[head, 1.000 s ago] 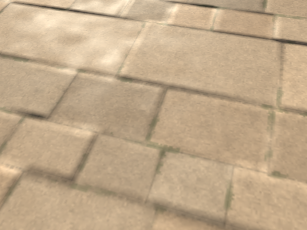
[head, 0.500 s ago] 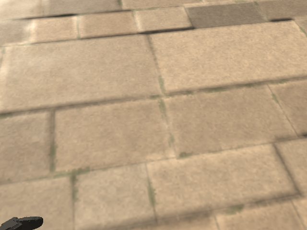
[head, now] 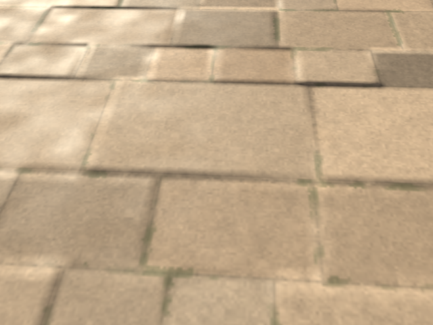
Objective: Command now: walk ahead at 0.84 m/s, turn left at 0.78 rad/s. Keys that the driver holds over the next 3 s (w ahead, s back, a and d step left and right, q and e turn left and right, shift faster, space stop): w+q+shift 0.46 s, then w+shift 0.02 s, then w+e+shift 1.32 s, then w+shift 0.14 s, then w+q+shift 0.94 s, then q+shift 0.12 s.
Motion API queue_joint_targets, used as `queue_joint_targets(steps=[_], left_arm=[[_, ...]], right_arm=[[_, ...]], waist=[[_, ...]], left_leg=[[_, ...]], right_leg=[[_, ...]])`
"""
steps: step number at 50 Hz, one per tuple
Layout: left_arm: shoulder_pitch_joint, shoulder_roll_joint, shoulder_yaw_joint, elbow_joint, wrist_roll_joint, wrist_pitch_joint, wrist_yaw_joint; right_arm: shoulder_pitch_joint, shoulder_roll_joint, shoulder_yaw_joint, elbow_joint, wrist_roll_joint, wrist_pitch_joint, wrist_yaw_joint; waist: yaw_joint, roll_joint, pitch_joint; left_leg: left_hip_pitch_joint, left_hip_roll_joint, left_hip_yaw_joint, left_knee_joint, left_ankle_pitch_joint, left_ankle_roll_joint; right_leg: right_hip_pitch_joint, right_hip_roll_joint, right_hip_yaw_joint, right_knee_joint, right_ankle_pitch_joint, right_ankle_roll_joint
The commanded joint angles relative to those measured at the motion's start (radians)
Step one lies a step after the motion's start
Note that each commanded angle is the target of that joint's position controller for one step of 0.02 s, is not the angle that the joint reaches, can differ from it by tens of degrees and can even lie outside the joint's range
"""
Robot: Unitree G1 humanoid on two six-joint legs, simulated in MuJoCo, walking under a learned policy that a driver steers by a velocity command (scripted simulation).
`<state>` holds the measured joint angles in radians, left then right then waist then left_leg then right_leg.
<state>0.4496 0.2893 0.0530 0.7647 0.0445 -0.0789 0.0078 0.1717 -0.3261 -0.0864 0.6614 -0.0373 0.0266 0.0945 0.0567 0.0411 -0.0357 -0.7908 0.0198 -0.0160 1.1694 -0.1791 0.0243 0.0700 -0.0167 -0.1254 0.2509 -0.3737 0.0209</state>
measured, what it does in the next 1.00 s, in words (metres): walks ahead, turning left: left foot, then right foot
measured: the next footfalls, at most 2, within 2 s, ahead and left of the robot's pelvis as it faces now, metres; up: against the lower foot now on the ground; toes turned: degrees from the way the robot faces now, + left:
left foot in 0.18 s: +0.29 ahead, +0.13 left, +0.00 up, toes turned +16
right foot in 0.64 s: +0.77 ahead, +0.20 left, +0.00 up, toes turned +30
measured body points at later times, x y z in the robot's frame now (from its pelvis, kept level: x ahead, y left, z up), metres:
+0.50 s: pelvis +0.39 +0.14 +0.00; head +0.42 +0.16 +0.45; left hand +0.50 +0.44 -0.07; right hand +0.51 -0.13 -0.12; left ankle +0.25 +0.12 -0.73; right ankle +0.66 +0.05 -0.66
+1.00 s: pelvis +0.85 +0.34 +0.00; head +0.88 +0.36 +0.45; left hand +0.66 +0.56 -0.12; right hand +1.19 +0.28 -0.03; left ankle +0.97 +0.55 -0.70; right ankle +0.73 +0.19 -0.73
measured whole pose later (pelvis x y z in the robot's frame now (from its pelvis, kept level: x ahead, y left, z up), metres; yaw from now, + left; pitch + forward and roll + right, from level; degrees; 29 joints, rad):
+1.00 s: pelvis +0.85 +0.34 +0.00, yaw +17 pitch +3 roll +0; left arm 0.58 0.29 0.07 0.90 -0.01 -0.07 -0.02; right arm -0.08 -0.25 0.06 0.57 -0.04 -0.09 0.04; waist 0.16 -0.01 0.01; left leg -0.61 0.05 -0.07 0.56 -0.02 -0.01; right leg 0.08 0.09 0.23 0.27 -0.37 -0.08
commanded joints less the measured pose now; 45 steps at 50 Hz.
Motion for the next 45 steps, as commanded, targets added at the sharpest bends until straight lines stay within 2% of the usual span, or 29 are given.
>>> queue_joint_targets(steps=[1,3,5,6,8,9,10,11,12,13,14,16,17,19,21,23,26,28,30,31,32,33,34,35,36,37,38,41,45], left_arm=[[-0.03,0.099,0.02,-0.031,0.001,-0.029,0.0],[0.003,0.11,0.02,0.0,0.002,-0.029,0.007],[0.003,0.142,0.022,0.021,0.002,-0.025,0.012],[0.019,0.169,0.026,0.032,0.001,-0.02,0.016],[-0.01,0.247,0.046,0.022,0.004,0.01,0.019],[-0.052,0.252,0.046,-0.001,-0.001,0.011,0.015],[-0.009,0.109,0.011,-0.035,0.002,0.004,-0.009],[-0.088,0.089,-0.001,-0.136,-0.009,-0.021,-0.02],[-0.249,0.148,0.007,-0.181,-0.001,-0.039,-0.022],[-0.241,0.125,-0.005,-0.186,-0.012,-0.05,-0.02],[-0.217,0.115,-0.013,-0.167,-0.001,-0.049,-0.016],[-0.144,0.1,-0.021,-0.15,0.029,-0.009,-0.017],[-0.147,0.101,-0.021,-0.149,0.036,0.012,-0.018],[-0.236,0.088,-0.029,-0.181,0.038,0.034,-0.022],[-0.389,0.074,-0.04,-0.24,0.022,0.032,-0.029],[-0.46,0.057,-0.05,-0.252,0.012,0.026,-0.04],[-0.485,0.04,-0.06,-0.241,0.001,0.007,-0.048],[-0.471,0.071,-0.048,-0.224,-0.003,0.004,-0.04],[-0.269,0.153,-0.011,-0.163,-0.02,0.006,-0.022],[-0.053,0.185,0.01,-0.099,-0.035,0.011,-0.005],[0.164,0.23,0.032,-0.041,-0.033,0.019,0.015],[0.186,0.329,0.06,-0.024,0.003,0.016,0.017],[0.086,0.261,0.054,-0.024,-0.02,0.024,-0.012],[-0.039,0.198,0.049,-0.047,-0.02,0.017,-0.023],[-0.04,0.146,0.04,-0.028,-0.031,0.014,-0.031],[-0.021,0.109,0.029,0.0,-0.027,0.012,-0.03],[-0.001,0.079,0.015,0.035,-0.028,0.009,-0.024],[0.018,0.13,0.026,0.061,-0.035,-0.011,-0.017],[-0.037,0.166,0.049,0.035,-0.042,-0.017,-0.022]], right_arm=[[-0.209,-0.038,0.012,-0.126,-0.002,-0.012,0.021],[-0.283,-0.02,0.029,-0.151,-0.002,-0.014,0.03],[-0.279,0.001,0.045,-0.157,0.004,-0.013,0.022],[-0.236,-0.007,0.043,-0.148,0.007,-0.012,0.01],[0.071,-0.081,0.01,-0.074,0.018,-0.021,-0.015],[0.298,-0.145,-0.024,-0.001,0.01,-0.029,-0.032],[0.261,-0.248,-0.055,0.022,0.006,-0.022,-0.055],[0.241,-0.329,-0.071,-0.018,0.014,-0.014,-0.056],[0.266,-0.299,-0.069,-0.005,0.017,-0.01,-0.063],[0.262,-0.27,-0.062,0.025,0.018,-0.018,-0.075],[0.224,-0.224,-0.049,0.028,0.014,-0.032,-0.082],[0.137,-0.169,-0.024,0.012,0.021,-0.055,-0.091],[0.137,-0.143,-0.014,0.013,0.029,-0.067,-0.088],[0.151,-0.135,-0.008,0.021,0.036,-0.087,-0.084],[0.187,-0.14,-0.009,0.033,0.032,-0.096,-0.084],[0.217,-0.15,-0.015,0.047,0.035,-0.097,-0.081],[0.281,-0.132,-0.005,0.101,0.054,-0.116,-0.088],[0.286,-0.167,-0.007,0.125,0.047,-0.129,-0.094],[0.26,-0.224,-0.019,0.135,0.008,-0.125,-0.104],[0.206,-0.226,-0.023,0.134,-0.016,-0.111,-0.108],[0.148,-0.19,-0.014,0.129,-0.028,-0.107,-0.112],[0.255,-0.026,0.025,0.079,0.013,-0.115,-0.097],[0.271,-0.051,0.041,0.069,0.012,-0.14,-0.088],[0.174,-0.082,0.046,0.058,0.005,-0.141,-0.09],[0.077,-0.099,0.052,0.039,-0.011,-0.144,-0.085],[0.011,-0.09,0.058,0.013,-0.024,-0.142,-0.081],[-0.024,-0.067,0.066,-0.02,-0.04,-0.131,-0.076],[-0.041,-0.034,0.094,-0.061,-0.054,-0.106,-0.065],[-0.245,-0.004,0.126,-0.14,-0.005,-0.113,-0.039]], waist=[[0.004,-0.141,0.207],[0.025,-0.128,0.236],[-0.003,-0.13,0.207],[-0.034,-0.154,0.15],[-0.198,-0.202,-0.047],[-0.306,-0.16,-0.156],[-0.201,0.073,-0.167],[-0.18,0.161,-0.28],[-0.225,0.011,-0.208],[-0.172,-0.013,-0.081],[-0.115,-0.089,0.004],[-0.022,-0.065,0.058],[-0.01,-0.067,0.078],[-0.018,-0.065,0.134],[-0.058,-0.047,0.19],[-0.094,-0.027,0.172],[-0.135,-0.008,0.112],[-0.128,0.001,0.069],[-0.015,0.064,-0.055],[0.109,0.069,-0.137],[0.223,0.033,-0.203],[0.102,-0.332,-0.275],[0.051,-0.375,-0.301],[0.021,-0.198,-0.141],[0.025,-0.046,-0.077],[0.006,0.007,0.0],[-0.027,0.003,0.052],[-0.081,-0.067,0.109],[-0.039,-0.095,0.153]], left_leg=[[-0.164,0.055,0.035,-0.09,0.051,0.024],[-0.093,0.052,0.12,-0.216,0.037,0.063],[0.078,-0.005,0.207,-0.339,-0.026,0.128],[0.175,-0.061,0.249,-0.345,-0.067,0.155],[0.516,-0.156,0.242,-0.343,-0.203,0.205],[0.854,-0.167,0.145,-0.447,-0.182,0.236],[1.113,0.028,-0.201,-0.559,-0.394,0.28],[1.211,0.223,-0.779,-0.802,-0.551,0.393],[1.161,0.211,-0.791,-0.884,-0.5,0.36],[1.019,0.209,-0.715,-0.909,-0.384,0.341],[0.851,0.167,-0.603,-0.914,-0.276,0.309],[0.622,0.079,-0.456,-0.929,-0.167,0.305],[0.564,0.052,-0.427,-0.941,-0.132,0.313],[0.453,0.006,-0.368,-0.995,-0.108,0.31],[0.414,-0.023,-0.356,-1.03,0.019,0.291],[0.457,-0.047,-0.336,-1.004,0.202,0.256],[0.619,0.0,-0.294,-1.02,0.52,0.209],[0.773,0.028,-0.256,-0.972,0.795,0.171],[0.919,0.075,-0.226,-0.736,1.147,0.132],[0.9,0.072,-0.177,-0.49,1.196,0.121],[0.728,0.026,-0.13,-0.148,1.016,0.11],[0.305,-0.173,-0.081,0.349,0.069,0.035],[0.111,-0.198,-0.109,0.397,-0.226,0.046],[0.039,-0.095,-0.138,0.366,-0.125,0.054],[0.068,-0.058,-0.128,0.293,-0.1,0.051],[0.089,-0.028,-0.116,0.208,-0.099,0.047],[0.119,-0.013,-0.108,0.14,-0.112,0.03],[0.108,0.039,-0.081,-0.048,-0.177,-0.015],[0.41,0.017,0.017,-0.482,0.146,-0.058]], right_leg=[[-0.044,-0.237,0.037,-0.182,0.143,-0.102],[-0.036,-0.233,-0.037,-0.196,0.275,-0.097],[-0.018,-0.227,-0.126,-0.102,0.797,-0.082],[0.019,-0.241,-0.138,0.003,1.17,-0.081],[-0.009,-0.282,-0.131,0.42,1.505,-0.09],[-0.208,-0.262,-0.117,0.733,1.317,-0.073],[-0.597,-0.109,-0.093,1.093,0.258,-0.031],[-0.854,0.044,0.071,1.349,-0.095,-0.001],[-0.944,-0.009,0.211,1.342,0.038,-0.019],[-0.937,-0.048,0.2,1.281,0.073,-0.023],[-0.871,-0.095,0.194,1.18,0.09,-0.022],[-0.746,-0.126,0.198,1.085,0.043,0.004],[-0.735,-0.137,0.193,1.045,0.011,0.02],[-0.733,-0.143,0.15,0.911,0.042,0.044],[-0.741,-0.118,0.115,0.734,0.198,0.058],[-0.686,-0.074,0.105,0.559,0.361,0.049],[-0.57,-0.031,0.065,0.358,0.569,-0.016],[-0.496,0.018,0.037,0.284,0.533,-0.064],[-0.344,0.084,0.037,0.305,0.341,-0.103],[-0.177,0.087,0.022,0.285,0.278,-0.122],[0.059,0.009,0.089,0.336,0.149,-0.159],[0.331,-0.255,0.635,0.305,-0.045,-0.327],[0.344,-0.296,1.079,0.055,-0.138,-0.388],[0.217,-0.275,0.959,0.035,-0.162,-0.388],[0.091,-0.24,0.845,0.031,-0.095,-0.363],[-0.031,-0.191,0.745,0.017,-0.017,-0.327],[-0.137,-0.136,0.67,-0.003,0.043,-0.303],[-0.271,-0.102,0.608,-0.057,0.108,-0.328],[-0.537,-0.026,0.483,-0.178,0.236,-0.268]])
Over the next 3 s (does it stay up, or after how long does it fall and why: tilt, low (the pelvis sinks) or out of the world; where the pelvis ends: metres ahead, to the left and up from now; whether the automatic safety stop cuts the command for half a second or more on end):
stays up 2.58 0.09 0.00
